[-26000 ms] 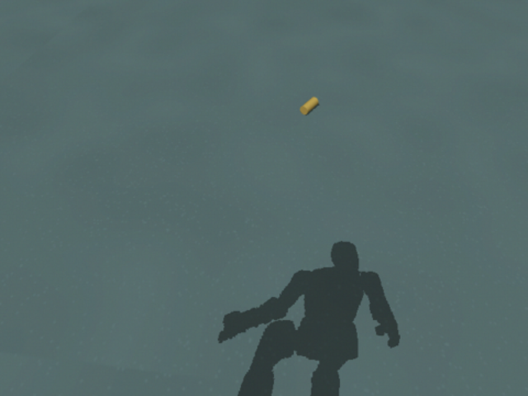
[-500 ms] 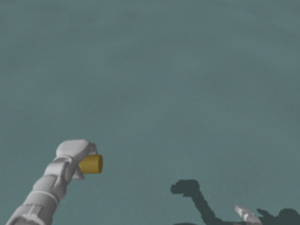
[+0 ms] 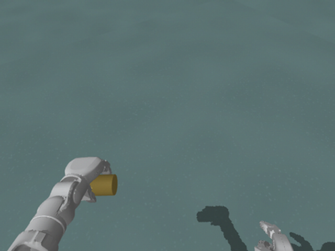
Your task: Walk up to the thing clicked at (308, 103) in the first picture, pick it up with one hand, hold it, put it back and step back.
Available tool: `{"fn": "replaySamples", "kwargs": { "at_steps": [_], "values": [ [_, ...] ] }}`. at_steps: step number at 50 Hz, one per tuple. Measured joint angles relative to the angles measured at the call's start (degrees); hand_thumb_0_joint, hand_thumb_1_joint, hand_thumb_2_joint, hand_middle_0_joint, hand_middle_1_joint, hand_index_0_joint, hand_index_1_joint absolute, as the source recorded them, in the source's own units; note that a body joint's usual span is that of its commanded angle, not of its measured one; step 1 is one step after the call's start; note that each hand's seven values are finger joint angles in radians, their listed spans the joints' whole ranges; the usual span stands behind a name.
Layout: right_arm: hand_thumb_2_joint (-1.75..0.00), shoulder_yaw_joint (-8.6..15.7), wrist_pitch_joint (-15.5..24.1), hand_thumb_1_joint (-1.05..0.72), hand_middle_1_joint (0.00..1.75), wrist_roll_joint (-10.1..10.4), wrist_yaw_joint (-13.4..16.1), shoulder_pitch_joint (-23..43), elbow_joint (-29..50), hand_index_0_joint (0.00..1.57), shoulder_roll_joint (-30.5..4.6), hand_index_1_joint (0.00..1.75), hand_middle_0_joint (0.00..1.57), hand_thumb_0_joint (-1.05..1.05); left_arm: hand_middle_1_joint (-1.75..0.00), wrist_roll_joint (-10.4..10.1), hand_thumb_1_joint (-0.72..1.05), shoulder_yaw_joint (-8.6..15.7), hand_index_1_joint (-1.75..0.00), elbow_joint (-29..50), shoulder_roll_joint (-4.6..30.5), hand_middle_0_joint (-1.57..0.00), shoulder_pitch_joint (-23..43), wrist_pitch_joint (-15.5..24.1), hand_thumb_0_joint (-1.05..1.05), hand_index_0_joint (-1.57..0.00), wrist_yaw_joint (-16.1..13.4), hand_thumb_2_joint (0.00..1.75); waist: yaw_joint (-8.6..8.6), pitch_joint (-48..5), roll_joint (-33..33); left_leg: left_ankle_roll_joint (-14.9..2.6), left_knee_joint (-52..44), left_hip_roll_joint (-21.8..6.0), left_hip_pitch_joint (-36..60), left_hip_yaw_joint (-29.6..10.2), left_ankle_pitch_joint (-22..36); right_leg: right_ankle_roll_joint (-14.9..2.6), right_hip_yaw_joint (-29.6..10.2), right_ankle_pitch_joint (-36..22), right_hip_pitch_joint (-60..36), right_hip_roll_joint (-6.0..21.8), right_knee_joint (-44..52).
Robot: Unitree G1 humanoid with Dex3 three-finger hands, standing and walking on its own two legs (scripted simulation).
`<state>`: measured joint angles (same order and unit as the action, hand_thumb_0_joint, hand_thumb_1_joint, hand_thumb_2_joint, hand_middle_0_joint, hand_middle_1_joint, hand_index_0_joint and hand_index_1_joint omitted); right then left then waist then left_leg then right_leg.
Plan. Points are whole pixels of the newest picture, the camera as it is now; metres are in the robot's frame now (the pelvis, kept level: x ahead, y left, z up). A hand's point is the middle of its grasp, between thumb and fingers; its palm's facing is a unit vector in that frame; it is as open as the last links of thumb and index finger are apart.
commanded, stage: hold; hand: left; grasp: from above
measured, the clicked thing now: (91, 185) +0.30 +0.23 -0.07
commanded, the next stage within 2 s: crouch in 0.80 s
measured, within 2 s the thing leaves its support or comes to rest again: neither
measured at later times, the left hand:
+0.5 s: hand (89, 186) +0.28 +0.22 -0.04, palm faces -0.49 -0.05 -0.87, open 8.5 cm
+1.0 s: hand (90, 181) +0.29 +0.22 -0.04, palm faces -0.48 -0.05 -0.87, open 8.6 cm
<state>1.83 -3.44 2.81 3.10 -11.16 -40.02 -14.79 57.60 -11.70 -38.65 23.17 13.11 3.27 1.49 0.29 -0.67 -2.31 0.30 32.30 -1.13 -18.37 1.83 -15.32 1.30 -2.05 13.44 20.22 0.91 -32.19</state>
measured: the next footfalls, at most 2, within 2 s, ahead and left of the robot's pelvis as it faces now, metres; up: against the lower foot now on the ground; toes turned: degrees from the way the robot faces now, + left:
none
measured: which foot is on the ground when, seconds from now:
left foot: down 0.00-1.00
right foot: down 0.00-1.00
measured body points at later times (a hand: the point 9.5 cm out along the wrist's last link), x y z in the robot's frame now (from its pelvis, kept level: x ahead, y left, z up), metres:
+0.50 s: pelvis +0.00 +0.00 +0.00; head +0.00 -0.02 +0.45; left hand +0.30 +0.22 +0.01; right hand +0.15 -0.25 -0.11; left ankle +0.02 +0.12 -0.73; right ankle +0.04 -0.13 -0.73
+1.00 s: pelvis +0.01 +0.00 +0.01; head +0.02 -0.02 +0.46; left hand +0.31 +0.22 +0.01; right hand +0.16 -0.26 -0.11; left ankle +0.02 +0.12 -0.73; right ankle +0.04 -0.13 -0.73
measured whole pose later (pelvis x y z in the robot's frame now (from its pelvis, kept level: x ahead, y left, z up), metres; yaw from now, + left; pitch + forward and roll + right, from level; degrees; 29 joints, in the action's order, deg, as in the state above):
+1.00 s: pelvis +0.01 +0.00 +0.01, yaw +0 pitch +1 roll +0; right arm 1.6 -4.4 3.1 3.8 -9.8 -40.3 -14.5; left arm 57.3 -12.0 -36.5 23.3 12.5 3.5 2.5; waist -0.3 0.0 -2.5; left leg 0.4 28.6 -1.1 -15.1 1.7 -14.4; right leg 1.2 -1.8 12.7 17.0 0.9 -28.7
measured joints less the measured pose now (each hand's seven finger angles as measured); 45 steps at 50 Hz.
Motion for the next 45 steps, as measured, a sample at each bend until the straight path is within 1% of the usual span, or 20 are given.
{"fn": "replaySamples", "kwargs": {
  "at_steps": [4,13,20,28,38,45],
  "values": [
    [-0.90,-0.08,0.06,-0.90,0.30,0.06,0.11,0.25,-0.06,0.20,0.03,0.30,0.20,0.00,-0.33,0.05,0.20,-0.24,-0.33,0.52,0.07,-0.86,-0.02,-0.21,0.01,-0.87,0.45,0.33,-0.11,0.10,-0.01,0.03,-0.56,0.02,0.55,0.01,0.44,-0.03,-0.02,-0.37,-0.49,0.01,0.44],
    [-0.90,-0.49,0.14,-0.90,0.30,0.25,0.37,0.70,0.17,0.20,0.07,0.30,0.20,0.01,-0.35,-0.63,0.20,-0.48,-0.34,1.78,0.37,-0.86,-0.08,-0.21,0.01,-0.87,1.89,0.34,-0.28,0.39,-0.16,0.05,-1.83,0.04,1.83,0.10,1.21,-0.08,-0.09,-1.09,-1.67,0.01,1.55],
    [-0.90,-0.88,0.11,-0.91,0.30,0.27,0.59,1.13,0.41,0.20,0.19,0.30,0.20,0.01,-0.36,-0.83,0.20,-0.25,-0.35,2.44,0.49,-0.85,-0.26,0.44,0.01,-0.86,2.67,0.34,-0.47,0.83,-0.20,0.04,-2.54,0.07,2.32,0.12,1.59,-0.08,-0.11,-1.42,-2.12,0.04,2.18],
    [-0.90,-0.91,-0.02,-0.91,0.30,0.26,0.76,1.47,0.13,0.20,0.39,0.30,0.20,0.01,-0.37,-0.59,0.20,-0.33,-0.37,2.80,0.45,-0.85,-0.47,0.46,0.01,-0.86,2.34,0.34,-0.77,1.03,-0.26,0.06,-3.09,0.12,2.70,0.12,1.64,-0.08,-0.11,-1.42,-2.47,0.09,2.63],
    [-0.90,-0.71,-0.42,-0.91,0.30,0.21,0.74,1.51,-0.19,0.20,0.50,0.30,0.20,0.01,-0.39,-0.66,0.19,-0.28,-0.38,2.20,0.31,-0.84,-0.31,0.12,0.01,-0.85,1.81,0.36,-0.66,0.95,-0.18,0.11,-3.55,0.08,3.03,-0.01,1.43,-0.13,0.04,-1.17,-2.84,0.06,3.10],
    [-0.90,-0.41,-0.80,-0.90,0.30,0.22,0.71,1.30,-0.21,0.20,0.41,0.30,0.20,0.01,-0.39,-0.11,0.19,-0.22,-0.39,2.26,0.28,-0.84,-0.52,0.22,0.01,-0.85,1.68,0.36,-0.61,0.83,-0.10,0.12,-3.64,0.04,3.12,-0.16,1.13,-0.14,0.19,-0.89,-3.04,0.03,3.32]
  ]
}}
